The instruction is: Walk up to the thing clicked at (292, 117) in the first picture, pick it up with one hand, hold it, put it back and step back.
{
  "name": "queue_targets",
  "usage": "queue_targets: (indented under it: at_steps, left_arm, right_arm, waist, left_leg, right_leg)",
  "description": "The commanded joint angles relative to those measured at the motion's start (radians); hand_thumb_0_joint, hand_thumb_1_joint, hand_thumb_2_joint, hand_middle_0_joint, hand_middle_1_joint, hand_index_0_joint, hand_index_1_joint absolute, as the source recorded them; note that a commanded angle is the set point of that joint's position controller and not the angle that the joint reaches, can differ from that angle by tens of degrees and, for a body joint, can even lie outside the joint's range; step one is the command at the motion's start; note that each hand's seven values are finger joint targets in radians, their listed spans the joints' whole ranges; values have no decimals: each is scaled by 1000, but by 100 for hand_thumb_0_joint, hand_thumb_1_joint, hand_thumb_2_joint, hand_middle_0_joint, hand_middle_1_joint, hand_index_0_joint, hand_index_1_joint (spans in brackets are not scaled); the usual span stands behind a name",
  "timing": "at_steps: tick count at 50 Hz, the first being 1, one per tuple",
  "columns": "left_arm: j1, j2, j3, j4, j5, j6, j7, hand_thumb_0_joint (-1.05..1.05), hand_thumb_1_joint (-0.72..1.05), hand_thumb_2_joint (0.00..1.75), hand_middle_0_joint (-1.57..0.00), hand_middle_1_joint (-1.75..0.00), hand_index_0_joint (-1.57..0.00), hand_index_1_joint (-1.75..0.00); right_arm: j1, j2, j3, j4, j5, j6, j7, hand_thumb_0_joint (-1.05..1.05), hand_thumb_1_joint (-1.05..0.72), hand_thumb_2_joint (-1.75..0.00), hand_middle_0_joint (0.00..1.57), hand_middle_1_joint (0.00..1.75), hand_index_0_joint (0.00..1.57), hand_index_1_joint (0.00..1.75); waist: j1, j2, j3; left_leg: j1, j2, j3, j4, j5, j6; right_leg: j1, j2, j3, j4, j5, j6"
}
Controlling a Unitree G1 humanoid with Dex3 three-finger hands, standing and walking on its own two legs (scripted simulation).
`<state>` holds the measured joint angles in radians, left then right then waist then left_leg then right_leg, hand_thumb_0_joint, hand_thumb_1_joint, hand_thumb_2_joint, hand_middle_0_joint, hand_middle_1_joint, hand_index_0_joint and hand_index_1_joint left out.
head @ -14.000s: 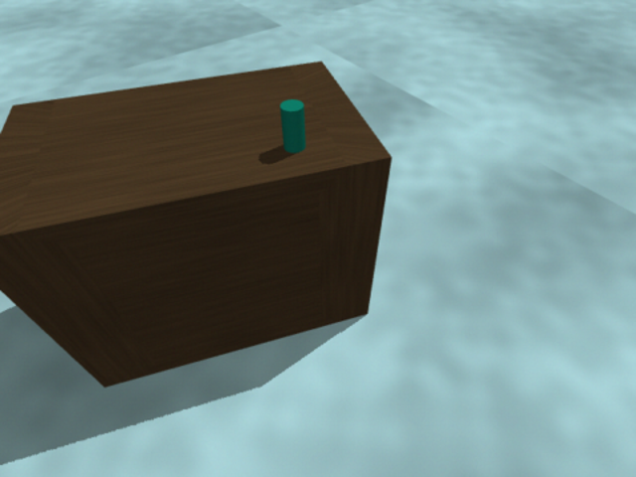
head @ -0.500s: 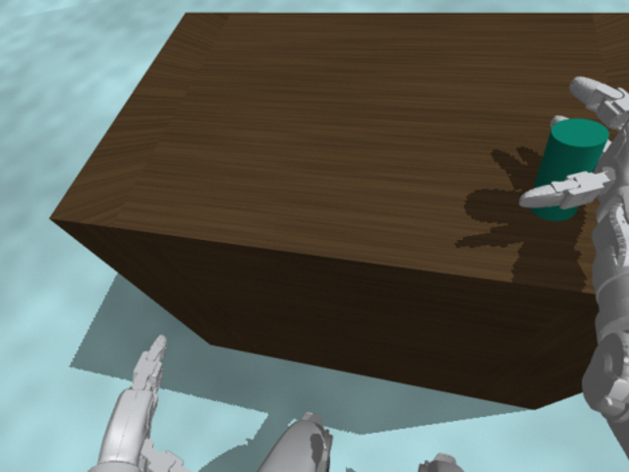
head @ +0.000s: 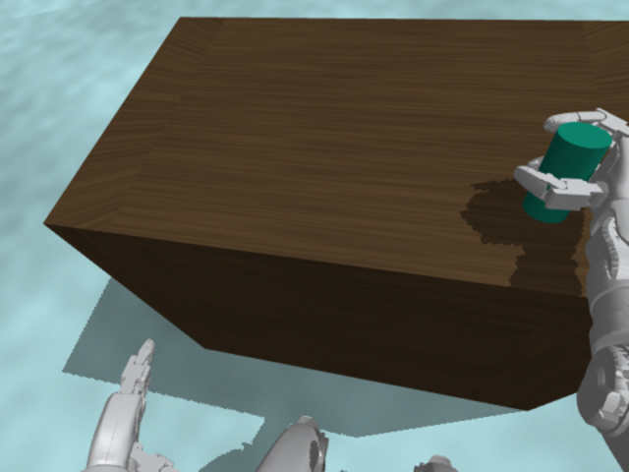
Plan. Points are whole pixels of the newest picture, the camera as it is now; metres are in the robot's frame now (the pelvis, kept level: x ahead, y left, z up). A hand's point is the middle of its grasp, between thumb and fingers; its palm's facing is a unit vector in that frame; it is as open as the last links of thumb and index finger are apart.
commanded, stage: settle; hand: right
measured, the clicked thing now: (562, 175) +0.51 -0.18 +0.07
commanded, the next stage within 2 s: lift in 0.86 s
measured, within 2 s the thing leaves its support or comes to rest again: leaves its support in 0.08 s
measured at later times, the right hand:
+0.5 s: hand (579, 140) +0.52 -0.18 +0.11, palm faces +0.04 +1.00 +0.01, open 7.9 cm
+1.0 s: hand (581, 124) +0.52 -0.17 +0.14, palm faces +0.03 +1.00 +0.01, open 7.9 cm
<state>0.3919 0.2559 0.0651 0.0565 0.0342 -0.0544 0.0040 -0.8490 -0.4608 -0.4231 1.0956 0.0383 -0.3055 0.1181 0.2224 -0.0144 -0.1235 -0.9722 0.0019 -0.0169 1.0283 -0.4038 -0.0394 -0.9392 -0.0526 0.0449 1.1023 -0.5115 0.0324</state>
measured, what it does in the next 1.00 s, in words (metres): stands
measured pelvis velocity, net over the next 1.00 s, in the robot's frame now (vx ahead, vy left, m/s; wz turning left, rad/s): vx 0.02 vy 0.00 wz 0.00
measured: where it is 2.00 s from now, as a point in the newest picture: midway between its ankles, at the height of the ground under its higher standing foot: outside the picture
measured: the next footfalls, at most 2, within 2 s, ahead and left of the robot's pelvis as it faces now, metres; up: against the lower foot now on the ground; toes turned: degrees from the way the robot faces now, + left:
none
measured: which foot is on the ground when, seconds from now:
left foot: down 0.00-1.00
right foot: down 0.00-1.00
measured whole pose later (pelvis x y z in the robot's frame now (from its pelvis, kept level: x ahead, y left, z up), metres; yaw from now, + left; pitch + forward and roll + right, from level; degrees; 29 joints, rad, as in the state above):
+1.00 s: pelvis +0.02 +0.00 +0.03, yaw +0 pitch +16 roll +1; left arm 0.32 0.24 0.04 0.21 0.01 -0.06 0.02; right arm -0.86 -0.43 -0.40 1.06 0.06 -0.21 0.17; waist 0.18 0.00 -0.11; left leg -0.77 0.01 -0.03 0.86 -0.37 -0.04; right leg -0.72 -0.04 0.02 0.90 -0.46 0.03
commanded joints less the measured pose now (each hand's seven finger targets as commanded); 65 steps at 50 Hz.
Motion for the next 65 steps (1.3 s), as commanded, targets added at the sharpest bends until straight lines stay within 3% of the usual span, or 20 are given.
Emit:
queue_targets:
  at_steps: [1,14,17,20,23,25,28,31,34,37,40,42,45,48,51,53,56,59,62,65]
  left_arm:
    - [-90,106,27,-195,-12,-68,15,0,-58,7,-6,-5,-5,-6]
    - [-125,195,119,-208,-16,-67,30,0,-56,6,-6,-6,-6,-6]
    - [-19,94,34,-5,-17,-49,14,0,-55,6,-5,-6,-5,-6]
    - [-152,161,69,-197,-24,-68,35,0,-56,6,-5,-5,-5,-5]
    - [16,72,21,100,-23,-47,15,0,-54,5,-6,-6,-5,-6]
    - [-186,158,64,-193,-27,-84,31,0,-55,5,-6,-5,-5,-6]
    - [103,99,47,127,-17,-42,15,0,-54,5,-5,-6,-5,-6]
    - [-91,173,93,-122,-24,-72,27,0,-55,5,-5,-5,-5,-5]
    - [33,120,69,60,-28,-51,14,0,-54,5,-5,-6,-6,-6]
    - [-102,189,119,-121,-28,-74,32,0,-55,5,-5,-5,-5,-5]
    - [-12,75,27,78,-33,-57,9,0,-54,5,-5,-5,-5,-6]
    - [-234,178,92,-170,-35,-88,34,0,-56,5,-5,-5,-5,-5]
    - [64,65,19,156,-25,-52,11,0,-54,4,-5,-5,-5,-5]
    - [-169,181,86,-142,-29,-83,33,0,-55,5,-5,-5,-5,-5]
    - [44,73,26,122,-34,-51,8,0,-51,4,-5,-6,-6,-5]
    - [-189,170,74,-180,-35,-87,27,0,-52,4,-5,-5,-6,-4]
    - [77,81,46,163,-29,-46,11,0,-52,4,-5,-6,-5,-5]
    - [-147,193,109,-137,-36,-82,37,0,-53,4,-5,-5,-5,-4]
    - [54,43,12,181,-43,-46,11,0,-52,4,-5,-6,-5,-5]
    - [-138,155,87,-71,-38,-81,41,0,-53,4,-5,-5,-5,-4]
  right_arm:
    - [-433,-228,-21,-181,21,-90,7,0,-36,-118,129,131,131,131]
    - [-696,-334,-33,-508,38,-84,-3,0,-40,-124,133,137,135,137]
    - [-297,-16,100,8,44,-4,31,0,-36,-128,133,140,135,140]
    - [-645,-355,-33,-417,21,-54,26,0,-38,-125,134,138,136,139]
    - [-421,-90,75,-82,55,-6,59,0,-33,-128,132,140,135,140]
    - [-665,-337,-40,-425,45,-52,41,0,-39,-127,133,139,135,139]
    - [-388,-121,57,-83,57,-7,60,0,-37,-127,131,139,133,139]
    - [-718,-359,-35,-524,48,-58,29,0,-46,-128,134,140,135,140]
    - [-384,-104,58,-128,65,7,44,0,-42,-129,130,139,132,139]
    - [-726,-367,-39,-552,44,-42,22,0,-46,-129,133,140,135,140]
    - [-354,-38,83,-67,69,23,56,0,-44,-132,130,141,133,142]
    - [-653,-361,-70,-434,48,-33,30,0,-47,-130,133,141,135,141]
    - [-392,-67,78,-54,59,24,61,0,-42,-136,129,144,132,144]
    - [-684,-380,-59,-474,41,-28,35,0,-51,-135,132,143,134,143]
    - [-401,-70,86,-159,69,24,59,0,-35,-136,135,147,138,147]
    - [-698,-347,-47,-576,59,-26,25,0,-43,-132,135,143,137,143]
    - [-321,-39,91,-124,72,46,46,0,-37,-134,135,146,138,146]
    - [-677,-342,-30,-631,60,-7,20,0,-47,-133,137,145,139,145]
    - [-254,26,124,-159,91,78,47,0,-35,-132,134,144,137,144]
    - [-596,-285,5,-657,67,32,18,0,-46,-133,138,145,140,145]
  waist:
    - [-29,-41,-488]
    - [-13,-167,-651]
    - [-2,0,-292]
    - [-57,-152,-699]
    - [-29,-85,-294]
    - [-47,-138,-697]
    - [-18,-109,-316]
    - [-47,-204,-676]
    - [-18,-42,-320]
    - [-58,-175,-698]
    - [-20,11,-273]
    - [-65,-92,-679]
    - [-36,-42,-290]
    - [-73,-127,-720]
    - [-49,-65,-314]
    - [-94,-134,-717]
    - [-60,-41,-252]
    - [-113,-149,-707]
    - [-91,3,-187]
    - [-146,-140,-648]
  left_leg:
    - [356,-34,39,-134,252,42]
    - [368,-36,45,-147,372,54]
    - [312,-44,68,-193,266,49]
    - [469,-24,33,-165,414,46]
    - [315,-35,56,-196,302,52]
    - [453,-30,45,-176,444,47]
    - [338,-36,50,-199,378,55]
    - [456,-25,29,-193,464,50]
    - [373,-35,51,-223,371,48]
    - [489,-24,27,-202,485,48]
    - [387,-30,53,-231,391,49]
    - [559,-11,20,-211,520,42]
    - [411,-27,38,-244,396,50]
    - [573,-14,19,-218,522,42]
    - [411,-29,43,-251,382,49]
    - [572,-18,27,-234,492,44]
    - [428,-30,50,-268,376,50]
    - [589,-18,28,-255,480,46]
    - [450,-30,56,-307,323,49]
    - [618,-16,30,-287,440,42]
  right_leg:
    - [204,40,-26,-154,277,-50]
    - [476,35,-25,-178,474,-33]
    - [294,45,-17,-224,344,-43]
    - [463,41,-37,-207,472,-36]
    - [332,46,-22,-250,397,-31]
    - [524,36,-23,-221,556,-28]
    - [392,49,-33,-241,514,-27]
    - [564,41,-43,-227,584,-27]
    - [386,50,-34,-262,452,-36]
    - [581,42,-43,-237,586,-31]
    - [352,50,-29,-271,468,-37]
    - [489,46,-47,-252,541,-39]
    - [381,58,-47,-281,441,-41]
    - [555,50,-56,-263,562,-35]
    - [426,55,-43,-305,469,-34]
    - [578,47,-50,-289,565,-30]
    - [422,57,-48,-325,454,-34]
    - [633,47,-56,-310,573,-29]
    - [427,53,-45,-371,416,-34]
    - [636,52,-67,-353,510,-31]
